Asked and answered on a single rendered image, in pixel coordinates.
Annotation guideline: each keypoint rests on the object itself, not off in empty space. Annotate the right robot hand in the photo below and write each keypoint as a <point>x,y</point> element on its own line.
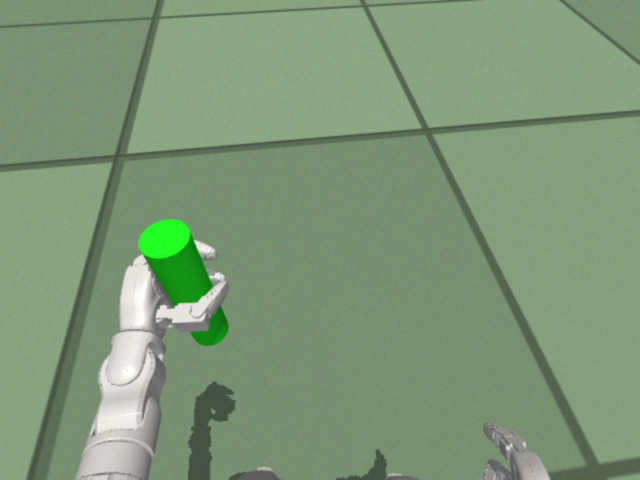
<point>525,465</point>

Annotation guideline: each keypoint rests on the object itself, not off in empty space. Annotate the left robot arm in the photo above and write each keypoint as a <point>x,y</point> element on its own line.
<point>123,437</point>

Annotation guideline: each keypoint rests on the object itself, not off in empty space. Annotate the can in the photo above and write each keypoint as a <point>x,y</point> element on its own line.
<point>170,251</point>

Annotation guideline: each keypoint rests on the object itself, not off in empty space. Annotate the left robot hand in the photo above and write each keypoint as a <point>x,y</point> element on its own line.
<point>145,305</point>

